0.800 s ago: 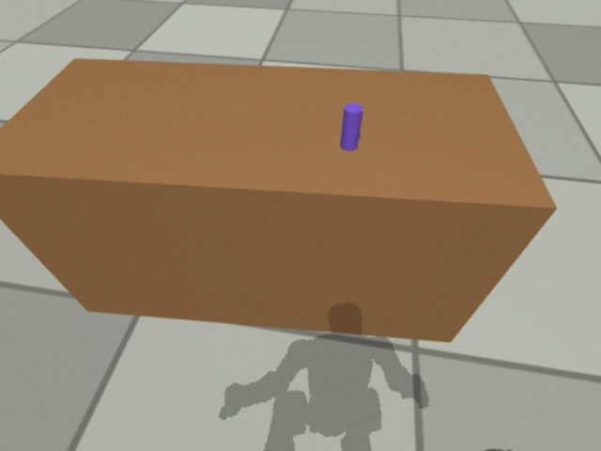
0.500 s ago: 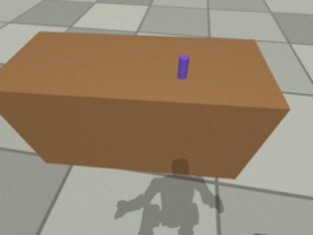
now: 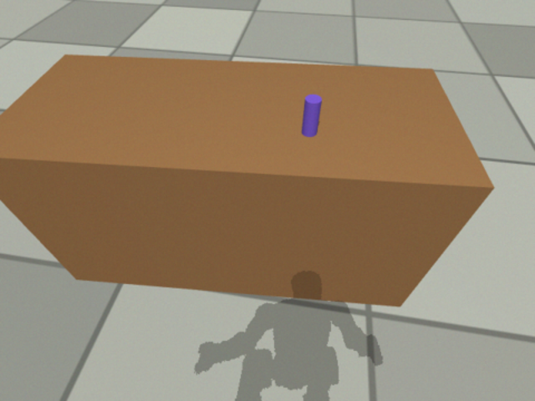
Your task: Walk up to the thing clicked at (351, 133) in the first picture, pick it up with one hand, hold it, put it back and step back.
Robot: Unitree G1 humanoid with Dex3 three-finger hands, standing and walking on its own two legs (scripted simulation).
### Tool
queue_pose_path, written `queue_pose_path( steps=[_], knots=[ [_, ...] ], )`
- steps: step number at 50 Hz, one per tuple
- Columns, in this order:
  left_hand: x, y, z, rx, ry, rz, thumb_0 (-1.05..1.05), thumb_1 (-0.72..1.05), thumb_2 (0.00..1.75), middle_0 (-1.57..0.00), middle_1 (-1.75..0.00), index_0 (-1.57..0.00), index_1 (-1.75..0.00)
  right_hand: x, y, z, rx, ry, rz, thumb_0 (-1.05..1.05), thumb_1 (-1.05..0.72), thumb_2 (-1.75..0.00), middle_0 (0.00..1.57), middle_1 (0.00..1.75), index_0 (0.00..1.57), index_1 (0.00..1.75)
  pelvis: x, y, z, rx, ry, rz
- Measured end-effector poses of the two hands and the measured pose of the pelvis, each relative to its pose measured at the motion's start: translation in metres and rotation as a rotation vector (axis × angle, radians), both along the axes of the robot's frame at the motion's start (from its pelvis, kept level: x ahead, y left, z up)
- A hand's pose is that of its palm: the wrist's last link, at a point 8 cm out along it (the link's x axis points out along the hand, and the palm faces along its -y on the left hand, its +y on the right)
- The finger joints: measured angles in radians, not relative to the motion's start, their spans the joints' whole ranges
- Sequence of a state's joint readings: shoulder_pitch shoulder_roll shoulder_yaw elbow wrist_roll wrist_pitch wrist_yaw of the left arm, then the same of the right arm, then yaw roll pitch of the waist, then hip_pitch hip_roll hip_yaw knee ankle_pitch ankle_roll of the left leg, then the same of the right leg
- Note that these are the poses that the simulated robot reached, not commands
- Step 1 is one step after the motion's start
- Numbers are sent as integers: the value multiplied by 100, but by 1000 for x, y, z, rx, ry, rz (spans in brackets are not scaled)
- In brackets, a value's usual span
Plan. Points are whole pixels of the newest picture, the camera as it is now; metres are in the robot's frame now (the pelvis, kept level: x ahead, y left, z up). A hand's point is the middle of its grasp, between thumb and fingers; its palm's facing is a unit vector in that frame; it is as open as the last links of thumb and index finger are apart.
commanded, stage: stand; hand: right
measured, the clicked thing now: (311, 116) +0.77 -0.14 -0.03
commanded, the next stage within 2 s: walk up in 0.32 s
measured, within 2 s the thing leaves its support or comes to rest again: neither
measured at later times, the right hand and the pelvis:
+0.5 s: hand out of the picture +0.09 -0.26 -0.15, palm faces -0.04 +0.93 -0.36, open 7.4 cm; pelvis +0.02 +0.03 -0.01, yaw -1 degrees
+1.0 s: hand (345, 394) +0.16 -0.13 -0.16, palm faces +0.10 +0.94 -0.32, open 7.4 cm; pelvis +0.17 +0.14 -0.01, yaw -5 degrees
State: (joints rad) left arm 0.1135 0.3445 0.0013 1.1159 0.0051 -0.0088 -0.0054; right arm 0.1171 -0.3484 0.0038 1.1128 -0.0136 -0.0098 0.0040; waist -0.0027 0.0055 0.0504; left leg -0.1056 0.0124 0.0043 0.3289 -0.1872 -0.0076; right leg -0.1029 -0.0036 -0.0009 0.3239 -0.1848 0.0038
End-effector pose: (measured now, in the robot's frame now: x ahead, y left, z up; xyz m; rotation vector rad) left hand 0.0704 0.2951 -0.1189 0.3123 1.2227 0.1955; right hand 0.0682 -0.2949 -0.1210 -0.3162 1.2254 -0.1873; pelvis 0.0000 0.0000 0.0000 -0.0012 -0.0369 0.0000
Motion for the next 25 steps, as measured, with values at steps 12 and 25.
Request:
queue_pose_path(
  steps=[12, 25],
  knots=[
    [-1, 2, 1, 5, 3, 3, 1, 91, 90, -20, -30, -20, -30, 1, 1, -1, 3, 1, 1, 0, -90, -90, 20, 30, 21, 30, 1, 0, 0, 1, 0, 2],
    [-28, 48, 11, 73, 19, 39, 0, 90, 90, -21, -30, -20, -30, 22, -5, 5, -24, -17, 20, 0, -90, -90, 20, 30, 21, 30, 20, 28, -5, -24, 1, -14]
  ],
)
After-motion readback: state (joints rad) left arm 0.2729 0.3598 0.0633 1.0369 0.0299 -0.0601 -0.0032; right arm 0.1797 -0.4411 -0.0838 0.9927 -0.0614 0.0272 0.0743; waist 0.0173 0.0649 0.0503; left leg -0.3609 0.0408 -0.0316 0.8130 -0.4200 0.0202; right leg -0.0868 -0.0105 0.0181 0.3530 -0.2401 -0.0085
